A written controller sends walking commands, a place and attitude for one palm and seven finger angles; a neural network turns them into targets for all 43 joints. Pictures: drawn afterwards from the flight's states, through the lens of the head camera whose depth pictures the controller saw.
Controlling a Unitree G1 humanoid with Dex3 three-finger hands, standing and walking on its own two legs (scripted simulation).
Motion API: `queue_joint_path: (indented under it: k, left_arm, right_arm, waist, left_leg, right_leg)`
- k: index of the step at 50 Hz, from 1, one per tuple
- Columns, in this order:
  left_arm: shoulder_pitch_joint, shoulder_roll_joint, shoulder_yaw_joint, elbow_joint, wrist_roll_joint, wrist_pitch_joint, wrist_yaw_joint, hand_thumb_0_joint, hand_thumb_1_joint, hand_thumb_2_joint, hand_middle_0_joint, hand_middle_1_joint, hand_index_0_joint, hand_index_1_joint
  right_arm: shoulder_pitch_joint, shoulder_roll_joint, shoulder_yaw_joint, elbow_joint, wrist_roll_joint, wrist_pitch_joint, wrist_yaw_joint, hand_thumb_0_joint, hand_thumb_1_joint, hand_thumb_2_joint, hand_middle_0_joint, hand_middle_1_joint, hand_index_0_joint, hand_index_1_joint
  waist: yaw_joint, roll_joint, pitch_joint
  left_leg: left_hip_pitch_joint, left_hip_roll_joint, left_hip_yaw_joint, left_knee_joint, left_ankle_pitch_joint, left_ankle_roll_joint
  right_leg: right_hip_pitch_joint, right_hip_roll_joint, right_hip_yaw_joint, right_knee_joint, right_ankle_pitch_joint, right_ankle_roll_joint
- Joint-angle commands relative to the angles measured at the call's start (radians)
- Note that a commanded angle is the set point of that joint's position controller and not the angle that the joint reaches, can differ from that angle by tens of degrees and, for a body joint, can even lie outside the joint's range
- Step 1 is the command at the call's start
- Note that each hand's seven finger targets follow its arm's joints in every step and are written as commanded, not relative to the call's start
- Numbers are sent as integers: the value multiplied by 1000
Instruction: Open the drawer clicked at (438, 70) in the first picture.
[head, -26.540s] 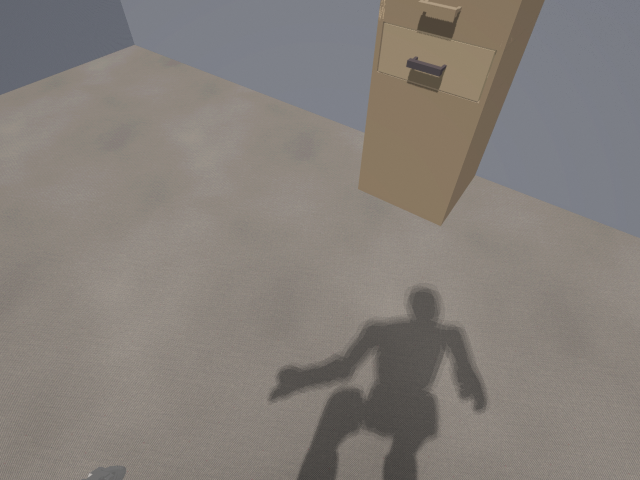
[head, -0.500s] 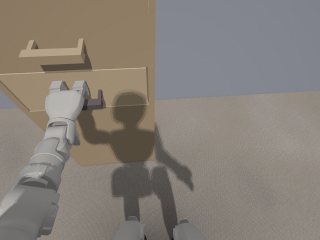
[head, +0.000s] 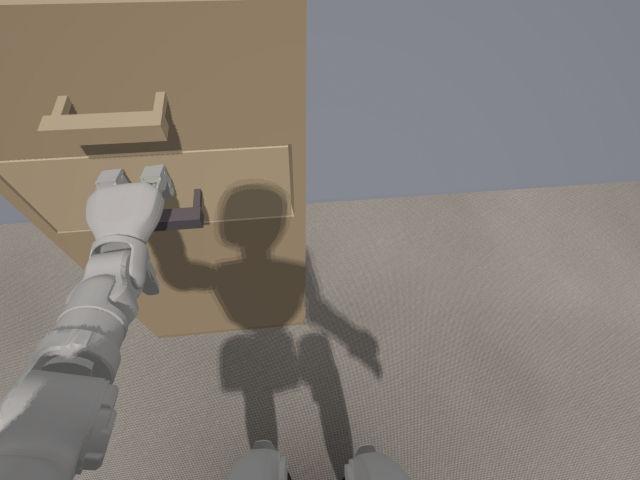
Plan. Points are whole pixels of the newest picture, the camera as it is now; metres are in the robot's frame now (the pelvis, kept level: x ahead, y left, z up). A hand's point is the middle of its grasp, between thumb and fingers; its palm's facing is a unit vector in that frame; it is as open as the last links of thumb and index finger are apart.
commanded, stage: lift the fingers back up to retry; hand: left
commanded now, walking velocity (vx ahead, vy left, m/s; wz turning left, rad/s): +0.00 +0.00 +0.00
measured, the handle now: (160, 208) +0.50 +0.23 -0.02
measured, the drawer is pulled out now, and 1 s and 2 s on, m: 0.00 0.00 0.00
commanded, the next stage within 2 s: re-aim the fingers above the handle in 0.50 s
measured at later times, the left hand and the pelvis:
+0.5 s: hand (126, 217) +0.45 +0.25 +0.02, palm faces -0.04 -0.07 -1.00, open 13.5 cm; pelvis +0.04 +0.01 +0.03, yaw +1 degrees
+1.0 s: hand (126, 221) +0.43 +0.24 +0.04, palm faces -0.01 -0.05 -1.00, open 13.8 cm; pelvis +0.03 +0.00 +0.03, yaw +1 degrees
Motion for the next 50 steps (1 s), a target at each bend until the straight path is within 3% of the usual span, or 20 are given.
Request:
queue_joint_path:
  k: [1, 4, 7, 9, 12, 14, 15, 16, 20, 23, 24, 27, 29, 32, 34, 37, 44, 45, 49, 50]
  left_arm:
    - [-298, 301, 106, -189, -4, -9, 28, 0, -500, 300, -300, -1200, -300, -1200]
    - [-336, 300, 106, -253, 0, -36, 37, 0, -500, 300, -300, -1200, -300, -1200]
    - [-334, 199, 41, -289, -10, -42, 43, 0, -500, 300, -300, -1200, -300, -1200]
    - [-363, 215, 55, -328, -16, -46, 47, 0, -500, 300, -300, -1200, -300, -1200]
    - [-354, 181, 36, -348, -25, -28, 44, 0, -500, 300, -300, -1200, -300, -1200]
    - [-389, 222, 60, -411, -20, -34, 44, 0, -500, 300, -300, -1200, -300, -1200]
    - [-361, 166, 26, -423, -31, -27, 38, 0, -500, 300, -300, -1200, -300, -1200]
    - [-362, 182, 39, -452, -30, -29, 37, 0, -500, 300, -300, -1200, -300, -1200]
    - [-242, 167, 43, -352, -25, -7, 18, 0, -500, 300, -300, -1200, -300, -1200]
    - [-207, 191, 66, -384, -24, -11, 8, 0, -500, 300, -300, -1200, -300, -1200]
    - [-208, 195, 67, -376, -14, -13, 8, 0, -500, 300, -300, -1200, -300, -1200]
    - [-164, 151, 38, -337, -14, 3, -2, 0, -500, 300, -300, -1200, -300, -1200]
    - [-200, 183, 56, -388, -9, -4, -8, 0, -500, 300, -300, -1200, -300, -1200]
    - [-134, 132, 28, -409, -24, -3, -17, 0, -500, 300, -300, -1200, -300, -1200]
    - [-149, 183, 65, -430, -16, -12, -17, 0, -500, 300, -300, -1200, -300, -1200]
    - [-147, 146, 38, -419, -14, -7, -10, 0, -500, 300, -300, -1200, -300, -1200]
    - [-205, 195, 70, -412, 1, -13, 16, 0, -500, 300, -300, -1200, -300, -1200]
    - [-197, 154, 38, -387, -8, -6, 14, 0, -500, 300, -300, -1200, -300, -1200]
    - [-203, 172, 48, -388, -5, -2, 9, 0, -500, 300, -300, -1200, -300, -1200]
    - [-178, 129, 17, -378, -14, 4, 4, 0, -500, 300, -300, -1200, -300, -1200]
  right_arm:
    - [99, -161, -59, -64, -2, -22, -12, 0, -900, -900, 200, 300, 200, 300]
    - [100, -161, -68, -60, -4, -28, -13, 0, -900, -900, 200, 300, 200, 300]
    - [102, -156, -81, -51, -6, -36, -4, 0, -900, -900, 200, 300, 200, 300]
    - [106, -159, -86, -42, -7, -36, -2, 0, -900, -900, 200, 300, 200, 300]
    - [100, -159, -91, -38, -7, -34, 2, 0, -900, -900, 200, 300, 200, 300]
    - [93, -160, -88, -38, -7, -30, 1, 0, -900, -900, 200, 300, 200, 300]
    - [91, -156, -93, -41, -10, -32, 4, 0, -900, -900, 200, 300, 200, 300]
    - [84, -155, -92, -41, -9, -31, 6, 0, -900, -900, 200, 300, 200, 300]
    - [72, -155, -88, -43, -7, -20, 8, 0, -900, -900, 200, 300, 200, 300]
    - [56, -156, -85, -61, -8, -15, 12, 0, -900, -900, 200, 300, 200, 300]
    - [51, -150, -83, -61, -6, -11, 13, 0, -900, -900, 200, 300, 200, 300]
    - [43, -150, -85, -74, -5, -6, 17, 0, -900, -900, 200, 300, 200, 300]
    - [37, -150, -84, -80, -4, -2, 17, 0, -900, -900, 200, 300, 200, 300]
    - [29, -145, -88, -92, -6, -1, 19, 0, -900, -900, 200, 300, 200, 300]
    - [18, -146, -84, -90, -4, 3, 15, 0, -900, -900, 200, 300, 200, 300]
    - [14, -144, -85, -91, -6, 2, 15, 0, -900, -900, 200, 300, 200, 300]
    - [14, -142, -84, -83, -4, -6, 8, 0, -900, -900, 200, 300, 200, 300]
    - [17, -142, -86, -81, -5, -7, 8, 0, -900, -900, 200, 300, 200, 300]
    - [14, -143, -86, -81, 0, -9, 12, 0, -900, -900, 200, 300, 200, 300]
    - [19, -142, -87, -85, -2, -9, 12, 0, -900, -900, 200, 300, 200, 300]
  waist:
    - [25, 10, -360]
    - [15, 34, -387]
    - [0, 78, -379]
    - [-5, 77, -422]
    - [-4, 88, -390]
    - [4, 100, -427]
    - [3, 125, -426]
    - [4, 106, -434]
    - [18, 33, -335]
    - [38, 57, -355]
    - [36, 25, -358]
    - [33, 3, -302]
    - [41, 20, -369]
    - [39, 7, -350]
    - [44, 0, -355]
    - [36, 6, -302]
    - [44, 23, -350]
    - [31, 20, -310]
    - [43, 15, -344]
    - [37, 23, -320]
  left_leg:
    - [345, 2, -12, -144, 270, 0]
    - [399, 6, -17, -152, 319, -3]
    - [506, 13, -28, -164, 397, -13]
    - [565, 18, -39, -168, 452, -17]
    - [616, 22, -46, -184, 511, -23]
    - [661, 26, -54, -190, 595, -29]
    - [693, 28, -54, -188, 642, -33]
    - [712, 32, -56, -189, 678, -34]
    - [616, 21, -38, -207, 628, -23]
    - [618, 18, -31, -210, 660, -23]
    - [609, 17, -28, -210, 644, -21]
    - [572, 11, -19, -216, 588, -16]
    - [608, 14, -21, -215, 630, -18]
    - [611, 14, -19, -210, 643, -16]
    - [602, 13, -17, -212, 634, -15]
    - [582, 10, -17, -217, 587, -15]
    - [577, 2, -16, -222, 520, -18]
    - [565, 0, -14, -221, 503, -15]
    - [573, 2, -14, -231, 497, -16]
    - [567, 0, -13, -232, 496, -15]
  right_leg:
    - [215, -7, -4, -171, 245, -16]
    - [222, -5, -5, -177, 282, -16]
    - [190, 3, -24, -190, 301, -23]
    - [195, 4, -27, -194, 321, -19]
    - [203, 7, -37, -211, 339, -24]
    - [221, 5, -38, -207, 376, -22]
    - [223, 7, -40, -212, 388, -24]
    - [231, 6, -42, -218, 406, -20]
    - [288, 1, -35, -231, 439, -23]
    - [327, -3, -27, -231, 475, -27]
    - [330, -3, -24, -229, 478, -21]
    - [335, -5, -25, -239, 464, -23]
    - [349, -8, -16, -232, 488, -20]
    - [361, -8, -20, -237, 497, -20]
    - [367, -11, -11, -236, 509, -18]
    - [347, -9, -19, -239, 472, -22]
    - [347, -9, -13, -231, 431, -25]
    - [341, -9, -16, -237, 428, -27]
    - [352, -10, -11, -241, 421, -26]
    - [354, -9, -15, -244, 421, -29]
